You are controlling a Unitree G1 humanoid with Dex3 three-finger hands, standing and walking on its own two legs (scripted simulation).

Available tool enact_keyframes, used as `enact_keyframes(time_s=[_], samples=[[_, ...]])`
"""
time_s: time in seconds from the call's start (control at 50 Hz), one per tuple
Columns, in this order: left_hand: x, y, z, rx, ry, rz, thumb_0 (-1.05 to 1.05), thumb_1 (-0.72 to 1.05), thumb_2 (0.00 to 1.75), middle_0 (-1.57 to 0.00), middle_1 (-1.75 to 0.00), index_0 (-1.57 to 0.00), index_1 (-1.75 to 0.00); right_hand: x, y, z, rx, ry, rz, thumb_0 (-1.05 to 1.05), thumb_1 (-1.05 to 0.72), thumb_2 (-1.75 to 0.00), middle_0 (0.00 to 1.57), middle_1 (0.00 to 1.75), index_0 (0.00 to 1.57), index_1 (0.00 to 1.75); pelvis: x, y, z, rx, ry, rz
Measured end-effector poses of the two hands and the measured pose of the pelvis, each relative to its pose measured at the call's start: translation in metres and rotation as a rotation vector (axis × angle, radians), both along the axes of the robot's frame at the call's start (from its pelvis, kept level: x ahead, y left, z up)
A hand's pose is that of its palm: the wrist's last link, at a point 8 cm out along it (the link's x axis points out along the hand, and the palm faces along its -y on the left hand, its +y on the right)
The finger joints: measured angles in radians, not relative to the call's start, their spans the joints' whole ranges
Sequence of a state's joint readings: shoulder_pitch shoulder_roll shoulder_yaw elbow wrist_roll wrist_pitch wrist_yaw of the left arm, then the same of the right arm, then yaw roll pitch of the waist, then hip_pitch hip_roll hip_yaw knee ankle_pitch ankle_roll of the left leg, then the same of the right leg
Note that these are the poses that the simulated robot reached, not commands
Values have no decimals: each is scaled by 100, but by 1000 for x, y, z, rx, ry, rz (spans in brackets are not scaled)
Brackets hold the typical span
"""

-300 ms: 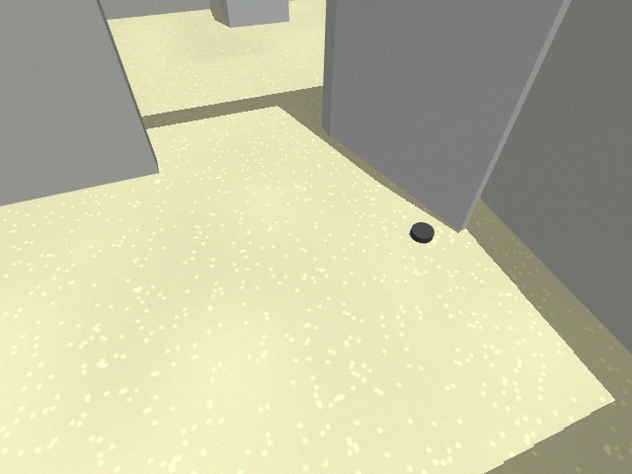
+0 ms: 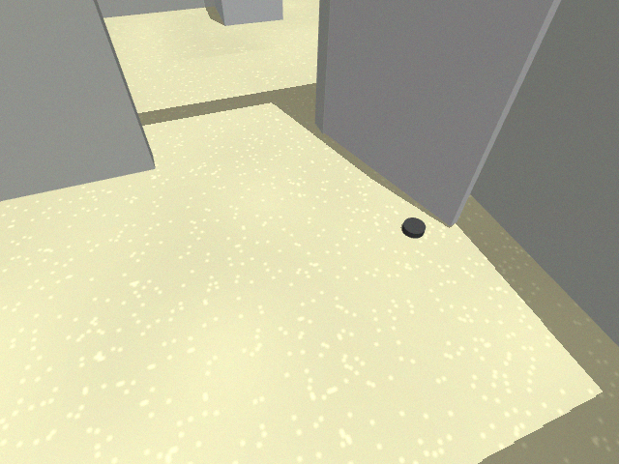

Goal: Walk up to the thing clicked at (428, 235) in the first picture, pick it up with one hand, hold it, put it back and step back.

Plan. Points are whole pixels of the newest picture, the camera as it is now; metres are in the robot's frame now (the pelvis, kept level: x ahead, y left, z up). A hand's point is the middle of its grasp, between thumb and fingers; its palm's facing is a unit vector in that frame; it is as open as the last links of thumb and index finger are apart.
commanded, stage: stand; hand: left
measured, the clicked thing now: (413, 227) +1.18 -0.47 -0.77
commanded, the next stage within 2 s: walk up in 0.82 s
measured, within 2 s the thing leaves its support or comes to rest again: neither
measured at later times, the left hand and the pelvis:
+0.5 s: hand out of the picture +0.09 +0.25 -0.16, palm faces -0.03 -0.94 -0.34, open 7.4 cm; pelvis +0.01 +0.00 +0.00, yaw +0 degrees
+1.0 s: hand out of the picture +0.10 +0.26 -0.15, palm faces -0.15 -0.93 -0.35, open 7.4 cm; pelvis +0.02 -0.02 +0.00, yaw -7 degrees
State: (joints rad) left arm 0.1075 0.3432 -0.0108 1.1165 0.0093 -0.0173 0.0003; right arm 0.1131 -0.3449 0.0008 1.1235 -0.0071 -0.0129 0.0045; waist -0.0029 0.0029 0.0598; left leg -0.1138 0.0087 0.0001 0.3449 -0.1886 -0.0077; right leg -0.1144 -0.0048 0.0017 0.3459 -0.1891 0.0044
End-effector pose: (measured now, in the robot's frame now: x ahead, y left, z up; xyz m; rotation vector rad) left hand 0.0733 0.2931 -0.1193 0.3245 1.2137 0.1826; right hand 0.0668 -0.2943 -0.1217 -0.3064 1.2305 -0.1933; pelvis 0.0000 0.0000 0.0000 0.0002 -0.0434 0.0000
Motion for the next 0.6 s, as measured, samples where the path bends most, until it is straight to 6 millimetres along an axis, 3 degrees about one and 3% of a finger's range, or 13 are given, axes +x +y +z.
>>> enact_keyframes(time_s=[0.6], samples=[[3, 4, 0, 0, 0, 5, 1, 91, 90, -21, -30, -20, -30, 8, 2, 3, -3, -8, 2, 0, -90, -90, 20, 30, 21, 30, 5, 3, 1, -2, -2, 2]])
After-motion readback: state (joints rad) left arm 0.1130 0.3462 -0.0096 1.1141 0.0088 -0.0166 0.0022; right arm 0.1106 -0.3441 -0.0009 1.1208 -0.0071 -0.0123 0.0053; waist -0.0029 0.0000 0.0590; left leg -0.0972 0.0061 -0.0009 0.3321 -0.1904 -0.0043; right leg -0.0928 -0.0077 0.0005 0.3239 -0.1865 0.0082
